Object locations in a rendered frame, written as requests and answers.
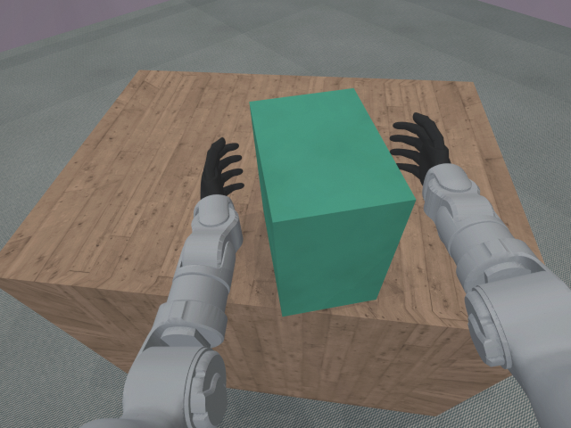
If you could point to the right robot forearm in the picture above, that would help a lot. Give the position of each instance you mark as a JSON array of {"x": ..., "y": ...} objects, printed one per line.
[{"x": 482, "y": 247}]

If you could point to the carton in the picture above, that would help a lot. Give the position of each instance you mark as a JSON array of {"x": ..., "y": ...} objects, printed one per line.
[{"x": 335, "y": 202}]

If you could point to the left robot hand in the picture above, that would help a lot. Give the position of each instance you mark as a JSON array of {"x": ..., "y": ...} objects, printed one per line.
[{"x": 212, "y": 181}]

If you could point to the right robot hand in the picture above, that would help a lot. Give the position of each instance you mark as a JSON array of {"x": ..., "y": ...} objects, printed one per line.
[{"x": 430, "y": 146}]

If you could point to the robot right upper arm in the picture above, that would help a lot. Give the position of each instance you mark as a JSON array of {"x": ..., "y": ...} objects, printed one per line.
[{"x": 523, "y": 324}]

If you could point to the left robot forearm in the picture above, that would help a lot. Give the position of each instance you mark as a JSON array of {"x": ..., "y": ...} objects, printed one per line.
[{"x": 194, "y": 314}]

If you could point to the robot left upper arm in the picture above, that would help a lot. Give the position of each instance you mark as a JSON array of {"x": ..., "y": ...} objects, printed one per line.
[{"x": 173, "y": 387}]

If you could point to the pedestal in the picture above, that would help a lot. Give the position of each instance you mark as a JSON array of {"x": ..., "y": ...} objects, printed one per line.
[{"x": 97, "y": 254}]

